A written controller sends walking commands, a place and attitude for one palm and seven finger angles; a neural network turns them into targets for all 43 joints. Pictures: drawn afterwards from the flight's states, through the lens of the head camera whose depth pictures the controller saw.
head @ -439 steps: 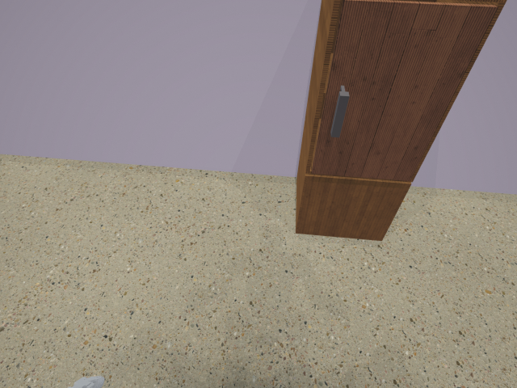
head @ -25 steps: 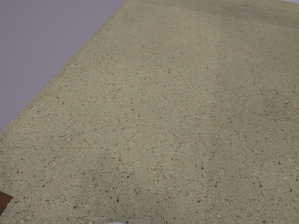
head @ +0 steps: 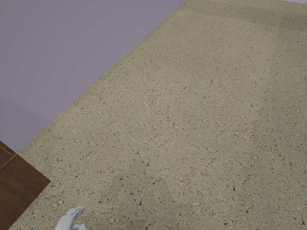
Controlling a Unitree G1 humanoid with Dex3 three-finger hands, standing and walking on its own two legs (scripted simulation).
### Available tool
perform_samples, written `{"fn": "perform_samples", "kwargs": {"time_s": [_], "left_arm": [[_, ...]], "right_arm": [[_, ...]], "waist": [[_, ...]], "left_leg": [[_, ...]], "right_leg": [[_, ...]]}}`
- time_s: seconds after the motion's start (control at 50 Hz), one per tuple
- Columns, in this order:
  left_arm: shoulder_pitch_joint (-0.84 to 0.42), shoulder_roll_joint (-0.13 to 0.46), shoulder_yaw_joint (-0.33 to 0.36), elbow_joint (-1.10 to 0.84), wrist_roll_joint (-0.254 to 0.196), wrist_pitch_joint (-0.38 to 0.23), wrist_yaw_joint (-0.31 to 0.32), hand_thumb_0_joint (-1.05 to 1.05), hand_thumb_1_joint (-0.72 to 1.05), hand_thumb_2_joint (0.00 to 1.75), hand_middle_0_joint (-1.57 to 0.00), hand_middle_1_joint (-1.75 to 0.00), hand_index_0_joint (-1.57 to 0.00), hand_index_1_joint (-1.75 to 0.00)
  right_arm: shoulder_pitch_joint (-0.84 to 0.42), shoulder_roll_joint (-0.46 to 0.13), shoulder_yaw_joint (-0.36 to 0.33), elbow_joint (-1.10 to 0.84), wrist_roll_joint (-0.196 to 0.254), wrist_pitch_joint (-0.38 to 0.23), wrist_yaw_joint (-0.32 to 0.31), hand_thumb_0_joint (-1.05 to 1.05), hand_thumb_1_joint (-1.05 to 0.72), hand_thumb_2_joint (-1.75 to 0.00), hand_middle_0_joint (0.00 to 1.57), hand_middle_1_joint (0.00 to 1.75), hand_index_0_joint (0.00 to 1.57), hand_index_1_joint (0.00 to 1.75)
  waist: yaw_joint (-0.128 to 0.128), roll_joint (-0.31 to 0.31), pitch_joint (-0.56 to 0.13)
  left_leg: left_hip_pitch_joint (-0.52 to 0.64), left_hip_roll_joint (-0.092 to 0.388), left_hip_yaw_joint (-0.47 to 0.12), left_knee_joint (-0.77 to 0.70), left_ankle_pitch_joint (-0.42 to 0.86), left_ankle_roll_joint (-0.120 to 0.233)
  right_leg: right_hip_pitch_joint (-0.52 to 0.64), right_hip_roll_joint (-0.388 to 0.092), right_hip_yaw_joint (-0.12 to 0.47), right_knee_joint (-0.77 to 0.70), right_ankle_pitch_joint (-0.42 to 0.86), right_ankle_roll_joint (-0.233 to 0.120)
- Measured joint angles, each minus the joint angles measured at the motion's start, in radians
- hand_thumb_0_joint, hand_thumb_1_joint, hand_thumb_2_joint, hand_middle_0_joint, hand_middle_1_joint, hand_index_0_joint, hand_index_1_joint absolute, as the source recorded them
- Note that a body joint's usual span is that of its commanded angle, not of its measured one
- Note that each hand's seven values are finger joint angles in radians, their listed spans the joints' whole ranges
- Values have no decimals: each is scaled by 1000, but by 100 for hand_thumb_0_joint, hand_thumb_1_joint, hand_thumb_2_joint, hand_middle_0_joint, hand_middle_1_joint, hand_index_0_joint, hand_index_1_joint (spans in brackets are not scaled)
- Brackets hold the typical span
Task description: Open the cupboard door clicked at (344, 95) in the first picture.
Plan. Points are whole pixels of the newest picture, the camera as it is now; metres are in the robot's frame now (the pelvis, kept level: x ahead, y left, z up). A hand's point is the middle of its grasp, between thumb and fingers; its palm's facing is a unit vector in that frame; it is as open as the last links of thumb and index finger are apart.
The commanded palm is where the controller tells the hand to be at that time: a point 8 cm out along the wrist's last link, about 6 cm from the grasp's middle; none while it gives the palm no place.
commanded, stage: turn to face it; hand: left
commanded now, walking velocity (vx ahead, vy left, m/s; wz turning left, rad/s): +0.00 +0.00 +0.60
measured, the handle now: out of the picture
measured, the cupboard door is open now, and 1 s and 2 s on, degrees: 0 0 0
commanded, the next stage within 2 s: take the last steps up to it in 1.68 s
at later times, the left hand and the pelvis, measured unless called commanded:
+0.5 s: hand out of the picture -0.06 +0.25 -0.18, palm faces +0.36 -0.90 -0.25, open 7.4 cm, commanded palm none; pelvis -0.02 +0.04 -0.01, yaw +19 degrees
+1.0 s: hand out of the picture -0.01 +0.24 -0.13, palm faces +0.55 -0.78 -0.30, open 7.4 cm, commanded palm none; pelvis -0.01 +0.00 +0.00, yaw +36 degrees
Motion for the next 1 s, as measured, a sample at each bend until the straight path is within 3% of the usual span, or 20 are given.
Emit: {"fn": "perform_samples", "kwargs": {"time_s": [0.06,0.12,0.18,0.26,0.36,0.42,0.44,0.46,0.5,0.54,0.64,0.82,0.88,0.94,0.96,1.0], "left_arm": [[15,-25,-14,0,10,-7,5,0,90,90,-20,-30,-20,-30],[44,-37,-19,10,11,-2,6,0,90,90,-20,-30,-20,-30],[64,-40,-21,26,13,-1,6,0,90,90,-20,-30,-20,-30],[82,-36,-20,37,18,-4,4,1,90,90,-20,-30,-20,-30],[101,-15,-12,48,25,-5,-1,0,90,90,-20,-30,-20,-30],[118,9,-2,57,21,3,-4,0,90,90,-20,-30,-20,-30],[124,21,4,61,16,8,-6,0,90,90,-20,-30,-20,-30],[122,34,11,70,13,20,-4,0,90,90,-20,-30,-20,-30],[118,53,20,86,13,45,2,1,90,90,-20,-30,-20,-30],[109,61,26,99,12,57,1,1,90,90,-20,-30,-20,-30],[71,63,28,80,12,40,-10,1,91,90,-19,-30,-20,-30],[-2,36,16,35,5,31,-1,1,90,90,-19,-30,-20,-30],[-19,20,8,19,0,24,1,1,90,90,-19,-30,-20,-30],[-17,8,-3,-1,-4,4,1,0,90,90,-20,-30,-20,-30],[-14,3,-6,-5,0,-7,3,0,90,90,-20,-30,-20,-30],[-3,-15,-18,-5,7,-11,6,0,90,90,-20,-30,-20,-30]], "right_arm": [[4,-21,-19,14,0,17,1,1,-90,-90,20,30,20,30],[12,-37,-30,23,-6,26,11,1,-90,-90,20,30,20,30],[15,-46,-35,25,-5,29,19,1,-91,-90,20,30,20,30],[8,-48,-32,36,-3,38,22,1,-91,-90,20,30,19,30],[-36,-41,-18,33,4,31,21,1,-91,-90,20,30,19,30],[-61,-38,-7,11,6,10,20,1,-91,-90,20,30,19,30],[-69,-36,-6,3,5,-3,20,1,-91,-90,20,30,19,30],[-80,-27,-4,-2,6,-14,19,1,-91,-90,20,30,19,30],[-91,-14,7,-12,5,-29,14,1,-91,-90,20,30,19,30],[-88,-4,13,-21,2,-35,4,1,-91,-90,20,30,20,30],[-73,9,27,-19,0,-36,-8,0,-90,-90,20,30,20,30],[-23,22,23,-7,-5,-23,-5,0,-90,-90,20,30,20,30],[-7,15,16,0,-8,-14,-5,0,-90,-90,21,30,20,30],[13,4,5,5,-2,-4,-5,1,-90,-90,21,30,20,30],[15,-1,0,9,2,-1,-4,1,-90,-90,20,30,20,30],[18,-17,-13,18,2,10,-4,1,-90,-90,20,30,20,30]], "waist": [[0,25,9],[0,21,7],[-5,13,11],[5,-6,21],[35,-42,44],[48,-61,47],[50,-73,45],[54,-90,49],[60,-98,48],[54,-88,37],[48,-68,25],[13,-39,10],[-2,-21,10],[-7,-5,2],[-2,2,3],[-7,23,9]], "left_leg": [[-93,-6,31,265,-208,-24],[-161,23,94,511,-203,-42],[-175,69,122,603,-159,-61],[-134,116,142,535,-168,-77],[-34,133,194,294,-224,-73],[51,122,226,94,-139,-57],[62,111,227,55,-85,-33],[50,97,227,74,-91,-6],[44,94,218,90,-122,28],[55,93,194,57,-116,39],[92,70,138,-55,-42,46],[91,22,42,-92,0,37],[72,12,8,-72,0,22],[35,-6,-26,-19,-16,-2],[12,-8,-26,30,-59,-7],[-53,-7,-1,220,-206,-21]], "right_leg": [[11,-11,-41,8,21,-56],[48,-42,-75,-29,35,-62],[71,-66,-113,-50,42,-58],[82,-98,-164,-51,36,-50],[63,-145,-216,-5,12,-25],[33,-178,-246,69,-24,3],[7,-194,-239,122,-43,9],[-30,-196,-196,205,-121,19],[-107,-157,-115,389,-221,23],[-165,-123,-77,515,-198,25],[-226,-88,-21,579,-77,37],[-169,-39,20,382,-100,43],[-117,-14,21,258,-106,32],[-19,3,13,35,-3,19],[-7,3,1,-1,53,-20],[-2,-4,-32,22,37,-61]]}}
